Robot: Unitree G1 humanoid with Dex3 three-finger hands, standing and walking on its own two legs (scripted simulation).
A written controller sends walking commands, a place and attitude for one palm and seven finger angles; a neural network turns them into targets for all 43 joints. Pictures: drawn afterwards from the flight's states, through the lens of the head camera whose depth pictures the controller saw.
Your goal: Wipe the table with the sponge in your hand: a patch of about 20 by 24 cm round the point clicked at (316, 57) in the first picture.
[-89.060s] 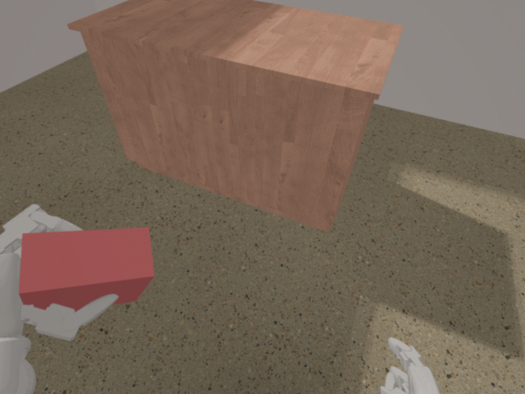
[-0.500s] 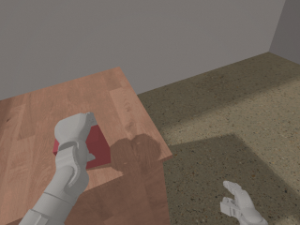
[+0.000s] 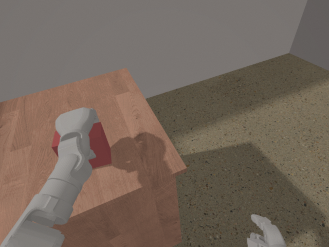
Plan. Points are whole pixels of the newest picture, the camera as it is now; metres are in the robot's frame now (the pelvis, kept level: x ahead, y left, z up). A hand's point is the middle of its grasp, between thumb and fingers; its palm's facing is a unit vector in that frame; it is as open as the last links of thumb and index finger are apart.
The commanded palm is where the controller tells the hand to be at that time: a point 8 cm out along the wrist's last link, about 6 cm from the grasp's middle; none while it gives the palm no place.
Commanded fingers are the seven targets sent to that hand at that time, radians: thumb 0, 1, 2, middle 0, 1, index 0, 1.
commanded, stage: wipe forward along the middle lane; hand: left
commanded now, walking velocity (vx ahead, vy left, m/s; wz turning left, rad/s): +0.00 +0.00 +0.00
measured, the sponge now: (87, 153) +0.35 +0.25 +0.05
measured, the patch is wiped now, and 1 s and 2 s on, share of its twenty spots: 1.00 1.00 1.00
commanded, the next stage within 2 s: slide back across to the first lane in 0.76 s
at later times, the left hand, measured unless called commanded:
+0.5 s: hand (80, 125) +0.40 +0.27 +0.11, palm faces -0.06 -0.05 -1.00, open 9.8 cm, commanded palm +0.39 +0.29 +0.14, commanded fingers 0.00 0.10 1.30 -1.20 -1.60 -1.20 -1.60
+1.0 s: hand (74, 115) +0.44 +0.31 +0.11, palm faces -0.06 -0.05 -1.00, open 9.8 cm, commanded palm +0.41 +0.32 +0.16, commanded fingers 0.00 0.10 1.30 -1.20 -1.60 -1.20 -1.60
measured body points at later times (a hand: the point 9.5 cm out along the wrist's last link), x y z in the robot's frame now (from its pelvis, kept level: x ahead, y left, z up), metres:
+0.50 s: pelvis +0.01 +0.01 +0.00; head +0.01 -0.03 +0.45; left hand +0.40 +0.27 +0.16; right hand +0.14 -0.25 -0.13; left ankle +0.00 +0.12 -0.74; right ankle +0.00 -0.06 -0.74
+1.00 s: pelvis +0.02 +0.03 +0.00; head +0.04 +0.01 +0.45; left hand +0.44 +0.31 +0.17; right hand +0.13 -0.23 -0.13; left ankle +0.00 +0.12 -0.74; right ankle +0.00 -0.06 -0.74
